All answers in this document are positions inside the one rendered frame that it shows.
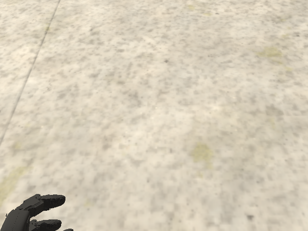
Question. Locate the left robot hand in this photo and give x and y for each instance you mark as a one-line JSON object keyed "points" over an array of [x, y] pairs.
{"points": [[19, 218]]}

